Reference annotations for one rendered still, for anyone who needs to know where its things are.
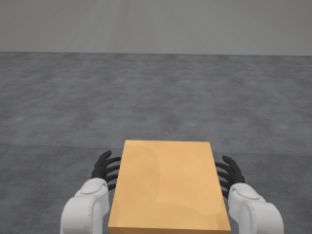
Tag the robot right forearm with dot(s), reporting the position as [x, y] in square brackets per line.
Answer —
[253, 214]

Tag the robot left forearm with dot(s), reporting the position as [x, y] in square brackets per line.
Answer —
[83, 213]

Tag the left robot hand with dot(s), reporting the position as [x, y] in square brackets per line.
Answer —
[102, 172]

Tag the carton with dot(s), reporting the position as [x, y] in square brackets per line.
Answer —
[168, 187]

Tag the right robot hand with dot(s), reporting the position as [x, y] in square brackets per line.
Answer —
[234, 174]

